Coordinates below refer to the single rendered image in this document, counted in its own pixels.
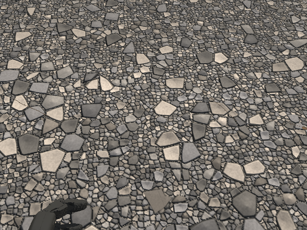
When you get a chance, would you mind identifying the left robot hand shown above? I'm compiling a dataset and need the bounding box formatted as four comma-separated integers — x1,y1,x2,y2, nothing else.
28,197,88,230

